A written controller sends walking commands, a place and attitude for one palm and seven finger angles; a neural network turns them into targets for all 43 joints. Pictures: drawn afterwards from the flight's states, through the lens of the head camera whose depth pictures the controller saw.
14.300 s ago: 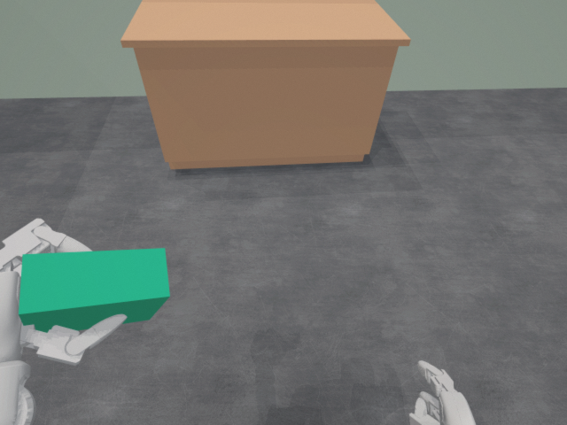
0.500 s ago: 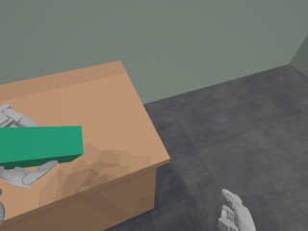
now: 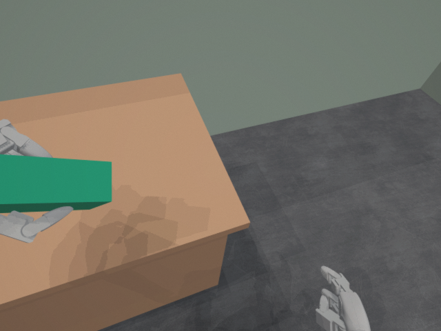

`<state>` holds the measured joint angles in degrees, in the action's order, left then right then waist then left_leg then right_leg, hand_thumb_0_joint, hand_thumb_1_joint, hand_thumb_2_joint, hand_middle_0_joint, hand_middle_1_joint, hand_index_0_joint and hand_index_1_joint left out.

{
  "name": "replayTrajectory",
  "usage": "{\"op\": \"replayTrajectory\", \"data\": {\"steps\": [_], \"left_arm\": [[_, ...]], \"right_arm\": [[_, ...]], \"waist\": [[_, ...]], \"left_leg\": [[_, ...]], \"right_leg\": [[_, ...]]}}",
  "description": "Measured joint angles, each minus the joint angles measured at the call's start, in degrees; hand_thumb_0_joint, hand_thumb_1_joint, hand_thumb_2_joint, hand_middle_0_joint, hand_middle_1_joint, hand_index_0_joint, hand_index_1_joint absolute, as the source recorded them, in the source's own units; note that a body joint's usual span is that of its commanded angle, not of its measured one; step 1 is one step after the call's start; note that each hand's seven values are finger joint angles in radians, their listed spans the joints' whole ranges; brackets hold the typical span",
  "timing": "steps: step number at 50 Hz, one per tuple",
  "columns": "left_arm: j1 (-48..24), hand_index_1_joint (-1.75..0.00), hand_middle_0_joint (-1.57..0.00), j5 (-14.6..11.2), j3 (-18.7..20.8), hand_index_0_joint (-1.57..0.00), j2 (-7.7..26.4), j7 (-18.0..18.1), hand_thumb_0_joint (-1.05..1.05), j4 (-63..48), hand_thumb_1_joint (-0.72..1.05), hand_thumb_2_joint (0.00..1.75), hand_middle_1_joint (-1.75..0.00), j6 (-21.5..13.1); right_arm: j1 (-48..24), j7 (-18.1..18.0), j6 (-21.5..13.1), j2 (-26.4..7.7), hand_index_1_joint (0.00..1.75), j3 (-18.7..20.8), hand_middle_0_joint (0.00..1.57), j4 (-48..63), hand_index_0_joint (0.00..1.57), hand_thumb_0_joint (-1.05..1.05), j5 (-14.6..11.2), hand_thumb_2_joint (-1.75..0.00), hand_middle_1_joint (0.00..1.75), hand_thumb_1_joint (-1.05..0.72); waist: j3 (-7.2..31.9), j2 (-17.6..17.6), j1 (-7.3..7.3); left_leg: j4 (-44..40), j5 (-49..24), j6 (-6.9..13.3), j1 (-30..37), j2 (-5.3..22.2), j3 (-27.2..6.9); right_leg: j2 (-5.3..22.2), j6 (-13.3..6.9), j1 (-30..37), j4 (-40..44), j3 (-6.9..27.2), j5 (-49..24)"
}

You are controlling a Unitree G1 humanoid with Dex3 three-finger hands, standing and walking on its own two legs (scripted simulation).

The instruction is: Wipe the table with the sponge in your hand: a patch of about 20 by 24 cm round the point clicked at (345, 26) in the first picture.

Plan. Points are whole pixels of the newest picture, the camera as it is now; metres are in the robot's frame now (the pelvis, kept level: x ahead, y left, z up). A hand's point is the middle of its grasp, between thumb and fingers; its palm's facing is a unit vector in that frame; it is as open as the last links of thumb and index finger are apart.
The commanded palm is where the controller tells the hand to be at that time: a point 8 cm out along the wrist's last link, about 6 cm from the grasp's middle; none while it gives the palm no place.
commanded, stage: come to a stop and stand still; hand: left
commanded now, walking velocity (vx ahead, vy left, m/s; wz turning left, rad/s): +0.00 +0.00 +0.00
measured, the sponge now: (68, 187) +0.26 +0.25 +0.16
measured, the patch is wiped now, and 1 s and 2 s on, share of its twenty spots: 0.00 0.00 0.00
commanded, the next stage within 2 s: look again from close up in 1.98 s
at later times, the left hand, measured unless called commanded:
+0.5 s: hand out of the picture +0.17 +0.28 +0.17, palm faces +0.43 -0.85 -0.30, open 9.6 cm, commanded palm +0.11 +0.31 +0.17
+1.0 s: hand (0, 218) +0.20 +0.30 +0.16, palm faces +0.42 -0.84 -0.34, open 9.6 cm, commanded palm +0.14 +0.33 +0.17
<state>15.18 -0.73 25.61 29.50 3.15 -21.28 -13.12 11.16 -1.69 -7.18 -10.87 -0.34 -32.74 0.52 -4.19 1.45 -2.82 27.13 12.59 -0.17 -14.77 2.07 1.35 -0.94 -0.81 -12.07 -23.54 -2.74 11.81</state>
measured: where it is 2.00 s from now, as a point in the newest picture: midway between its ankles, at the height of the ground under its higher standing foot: outside the picture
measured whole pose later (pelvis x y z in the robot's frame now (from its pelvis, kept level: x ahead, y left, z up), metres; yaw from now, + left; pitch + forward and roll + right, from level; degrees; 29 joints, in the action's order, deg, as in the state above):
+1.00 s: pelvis -0.01 +0.05 +0.00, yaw +2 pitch -1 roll -2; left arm 22.0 -0.2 19.7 20.3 5.6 -25.3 -14.2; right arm 12.2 -0.6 -10.0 -9.7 -1.6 -34.5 -0.1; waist -2.4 2.5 -1.6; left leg 27.3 12.2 3.8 -14.0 -2.3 0.7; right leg 0.0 2.2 -9.8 -22.3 2.5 11.4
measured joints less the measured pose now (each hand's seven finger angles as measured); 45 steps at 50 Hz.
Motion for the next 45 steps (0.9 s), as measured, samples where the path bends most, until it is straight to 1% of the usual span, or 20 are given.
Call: {"op": "replayTrajectory", "data": {"steps": [1, 2, 4, 7, 9, 10, 11, 13, 17, 19, 21, 25, 28, 30, 34, 36, 39, 41, 45], "left_arm": [[-0.57, -1.35, -0.8, -0.94, 1.2, -0.8, -0.13, 0.48, -0.01, 1.66, -0.45, 1.01, -1.34, 0.12], [-0.37, -1.35, -0.8, -1.64, 1.76, -0.8, -1.09, 1.03, -0.01, 2.49, -0.45, 1.01, -1.34, 0.67], [1.96, -1.35, -0.8, -2.46, 0.68, -0.8, -4.27, 1.91, -0.01, 1.97, -0.45, 1.01, -1.34, 1.66], [7.62, -1.35, -0.8, -2.5, -5.06, -0.8, -9.05, 2.15, -0.01, -1.49, -0.45, 1.01, -1.34, 2.22], [10.81, -1.35, -0.8, -2.12, -8.85, -0.8, -10.71, 1.67, -0.01, -3.31, -0.45, 1.01, -1.34, 2.1], [11.89, -1.35, -0.8, -1.98, -10.08, -0.8, -10.93, 1.42, -0.01, -3.78, -0.45, 1.01, -1.34, 1.94], [12.54, -1.35, -0.8, -1.82, -10.68, -0.8, -10.66, 1.3, -0.01, -4.06, -0.45, 1.01, -1.34, 1.87], [12.43, -1.35, -0.8, -1.65, -10.31, -0.8, -9.39, 1.49, -0.01, -3.84, -0.45, 1.01, -1.34, 1.64], [8.35, -1.35, -0.8, -1.42, -6.68, -0.8, -7.49, 2.68, -0.01, -1.83, -0.45, 1.01, -1.34, 1.17], [5.74, -1.35, -0.8, -1.2, -5.1, -0.8, -7.4, 3.21, -0.01, -1.29, -0.45, 1.01, -1.34, 0.82], [3.82, -1.35, -0.8, -1.02, -4.36, -0.8, -7.81, 3.56, -0.01, -1.72, -0.45, 1.01, -1.34, 0.37], [3.32, -1.35, -0.8, -0.26, -5.37, -0.8, -9.05, 3.37, -0.01, -3.23, -0.45, 1.01, -1.34, -0.66], [5.38, -1.35, -0.8, 0.33, -6.29, -0.8, -9.11, 2.58, -0.01, -3.21, -0.45, 1.01, -1.34, -0.94], [6.77, -1.35, -0.8, 0.59, -6.42, -0.8, -8.84, 2.09, -0.01, -2.82, -0.45, 1.01, -1.34, -0.86], [7.79, -1.35, -0.8, 0.66, -5.58, -0.8, -8.57, 1.72, -0.01, -2.82, -0.45, 1.01, -1.34, -0.28], [7.2, -1.35, -0.8, 0.66, -5.12, -0.8, -8.75, 1.93, -0.01, -3.39, -0.45, 1.01, -1.34, -0.22], [5.64, -1.35, -0.8, 0.9, -4.89, -0.8, -9.22, 2.45, -0.01, -4.13, -0.45, 1.01, -1.34, -0.54], [5.11, -1.35, -0.8, 1.07, -4.93, -0.8, -9.5, 2.69, -0.01, -4.59, -0.45, 1.01, -1.35, -0.78], [5.62, -1.35, -0.8, 0.99, -5.39, -0.8, -9.68, 2.8, -0.01, -5.05, -0.45, 1.01, -1.35, -1.2]], "right_arm": [[-0.16, 0.26, -0.07, -0.47, 0.3, 0.11, 0.21, 0.0, 0.2, 0.01, -0.32, -0.9, 0.3, -0.9], [-0.17, 0.59, -0.19, -1.05, 0.3, 0.38, 0.21, 0.2, 0.2, 0.01, -0.6, -0.9, 0.3, -0.9], [0.2, 1.2, -0.53, -2.3, 0.3, 1.05, 0.21, 0.53, 0.2, 0.01, -1.03, -0.9, 0.3, -0.9], [1.11, 1.2, -0.8, -3.38, 0.3, 1.67, 0.21, 0.25, 0.2, 0.01, -1.39, -0.9, 0.3, -0.9], [1.87, 0.63, -0.71, -3.29, 0.3, 1.64, 0.2, -0.2, 0.2, 0.01, -1.28, -0.9, 0.3, -0.91], [2.25, 0.22, -0.62, -3.05, 0.3, 1.48, 0.2, -0.43, 0.2, 0.01, -1.21, -0.9, 0.3, -0.91], [2.57, -0.23, -0.47, -2.71, 0.3, 1.25, 0.2, -0.64, 0.2, 0.01, -1.14, -0.9, 0.3, -0.91], [3.05, -1.01, -0.15, -1.95, 0.3, 0.78, 0.2, -0.95, 0.2, 0.01, -1.03, -0.9, 0.3, -0.91], [3.36, -1.58, -0.43, -0.91, 0.3, -0.07, 0.2, -1.32, 0.2, 0.01, -0.83, -0.9, 0.3, -0.91], [3.36, -1.36, -0.99, -0.62, 0.3, -0.41, 0.2, -1.41, 0.2, 0.01, -0.75, -0.9, 0.3, -0.91], [3.27, -0.89, -1.74, -0.47, 0.3, -0.68, 0.2, -1.29, 0.2, 0.01, -0.8, -0.9, 0.3, -0.9], [2.81, 0.12, -2.6, -0.07, 0.3, -0.97, 0.21, -0.84, 0.2, 0.01, -0.86, -0.9, 0.3, -0.9], [2.66, 0.69, -2.36, 0.57, 0.3, -1.15, 0.21, -0.62, 0.2, 0.01, -0.86, -0.9, 0.3, -0.9], [2.74, 0.85, -2.07, 1.04, 0.3, -1.29, 0.21, -0.7, 0.2, 0.01, -0.74, -0.9, 0.3, -0.9], [3.01, 0.88, -2.01, 1.4, 0.3, -1.6, 0.21, -1.42, 0.2, 0.01, -0.4, -0.9, 0.3, -0.9], [3.06, 0.85, -2.47, 1.26, 0.3, -1.64, 0.21, -1.82, 0.2, 0.01, -0.33, -0.9, 0.3, -0.9], [2.87, 0.87, -3.12, 1.01, 0.3, -1.56, 0.21, -2.41, 0.2, 0.01, -0.35, -0.9, 0.3, -0.9], [2.69, 0.96, -3.41, 0.91, 0.3, -1.46, 0.21, -2.5, 0.2, 0.01, -0.4, -0.9, 0.3, -0.9], [1.96, 1.13, -3.36, 0.95, 0.3, -1.35, 0.21, -2.5, 0.2, 0.01, -0.39, -0.9, 0.3, -0.9]], "waist": [[-0.24, -0.11, 0.07], [-0.39, -0.49, 0.32], [-0.29, -1.52, 0.99], [0.41, -2.28, 1.85], [1.18, -1.94, 2.19], [1.58, -1.58, 2.28], [1.93, -1.12, 2.33], [2.35, -0.17, 2.12], [2.25, 0.79, 1.33], [1.94, 0.94, 1.06], [1.49, 0.96, 0.99], [1.08, 0.71, 1.39], [1.35, 0.35, 1.99], [1.48, 0.21, 2.13], [1.11, 0.31, 1.49], [0.53, 0.55, 0.96], [-0.18, 1.12, 0.38], [-0.16, 1.39, 0.33], [0.72, 1.25, 0.63]], "left_leg": [[-0.11, -0.32, -0.04, -0.12, 0.05, 0.33], [-0.07, -0.52, -0.01, -0.21, 0.06, 0.63], [0.28, -0.64, 0.21, -0.32, 0.01, 1.06], [0.89, -0.63, 0.59, -0.2, -0.28, 1.29], [1.33, -0.65, 0.73, -0.19, -0.46, 1.14], [1.54, -0.66, 0.77, -0.25, -0.51, 0.98], [1.77, -0.65, 0.81, -0.36, -0.56, 0.75], [2.21, -0.64, 0.96, -0.67, -0.68, 0.21], [2.57, -0.81, 1.36, -1.23, -0.66, -0.56], [2.17, -1.18, 1.57, -1.33, -0.76, -0.77], [1.66, -2.09, 1.89, -1.3, -1.03, -0.82], [1.6, -2.78, 2.69, -1.42, -2.07, -0.45], [2.2, -2.04, 3.1, -1.71, -2.68, -0.29], [2.79, -1.13, 3.21, -1.96, -2.86, -0.36], [2.86, -0.8, 3.25, -2.09, -2.83, -0.74], [2.34, -2.18, 3.48, -1.85, -2.91, -0.86], [1.88, -2.0, 3.98, -1.29, -3.62, -0.98], [1.56, -1.76, 4.16, -0.9, -4.16, -0.99], [1.14, -1.05, 4.2, -0.05, -4.43, -0.91]], "right_leg": [[-0.03, -0.06, -0.49, -0.38, 0.32, -0.21], [-0.01, -0.01, -0.84, -0.76, 0.62, -0.34], [0.08, 0.29, -1.15, -1.28, 1.04, -0.51], [0.4, 0.65, -1.1, -2.01, 1.27, -0.5], [0.59, 0.67, -1.01, -2.47, 1.11, -0.38], [0.63, 0.66, -0.95, -2.58, 0.96, -0.38], [0.64, 0.62, -0.92, -2.64, 0.78, -0.43], [0.57, 0.53, -0.93, -2.63, 0.51, -0.67], [0.13, 0.53, -0.95, -2.15, 0.42, 0.07], [-0.01, 0.65, -0.91, -1.78, 0.57, 1.16], [0.02, 0.74, -0.88, -1.52, 0.9, 1.48], [0.51, 1.02, -1.51, -2.85, 2.14, 2.31], [0.78, 1.25, -1.67, -3.32, 2.86, 2.16], [0.8, 1.49, -1.41, -2.9, 3.07, 1.46], [0.47, 1.74, -0.57, -1.25, 3.19, 0.66], [0.32, 1.72, -0.16, -0.66, 3.44, 0.02], [0.47, 1.54, 0.23, -0.7, 4.16, -0.21], [0.68, 1.4, 0.54, -0.52, 4.71, -0.98], [0.97, 2.69, 1.5, 0.26, 4.99, -0.96]]}}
